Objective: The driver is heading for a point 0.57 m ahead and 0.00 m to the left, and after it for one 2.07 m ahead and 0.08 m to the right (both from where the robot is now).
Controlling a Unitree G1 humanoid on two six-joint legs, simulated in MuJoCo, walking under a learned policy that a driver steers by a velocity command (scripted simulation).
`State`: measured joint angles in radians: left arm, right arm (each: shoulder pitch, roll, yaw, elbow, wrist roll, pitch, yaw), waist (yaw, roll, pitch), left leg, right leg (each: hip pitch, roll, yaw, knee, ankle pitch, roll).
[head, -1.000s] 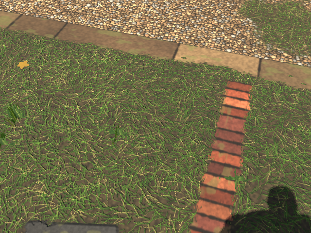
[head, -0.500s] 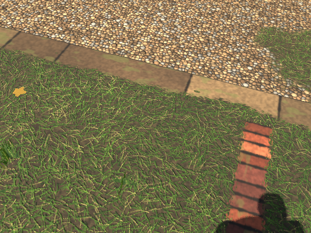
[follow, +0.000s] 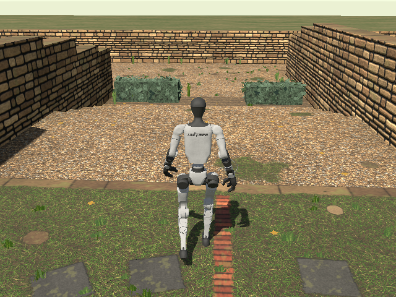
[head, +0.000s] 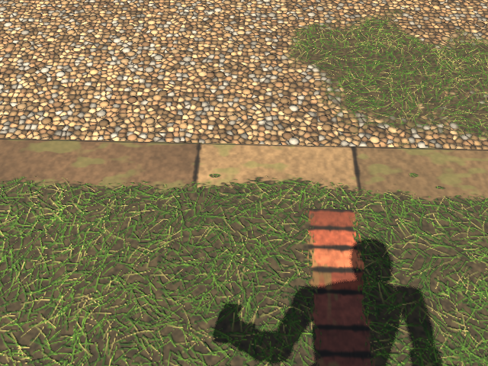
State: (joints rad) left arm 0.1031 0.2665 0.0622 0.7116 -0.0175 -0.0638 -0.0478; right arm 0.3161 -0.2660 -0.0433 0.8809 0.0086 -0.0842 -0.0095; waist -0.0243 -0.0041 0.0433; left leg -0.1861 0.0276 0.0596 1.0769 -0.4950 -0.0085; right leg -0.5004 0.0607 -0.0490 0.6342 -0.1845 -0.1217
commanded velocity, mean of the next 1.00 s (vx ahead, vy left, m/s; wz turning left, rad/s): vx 0.50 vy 0.00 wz -0.17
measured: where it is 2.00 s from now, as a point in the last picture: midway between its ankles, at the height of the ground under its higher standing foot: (279, 168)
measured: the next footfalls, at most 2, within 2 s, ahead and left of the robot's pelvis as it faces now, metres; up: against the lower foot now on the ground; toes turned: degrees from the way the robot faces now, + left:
left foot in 0.44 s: +0.44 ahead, +0.11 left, +0.00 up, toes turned -8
right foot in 0.96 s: +0.68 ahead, -0.17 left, +0.00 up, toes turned -10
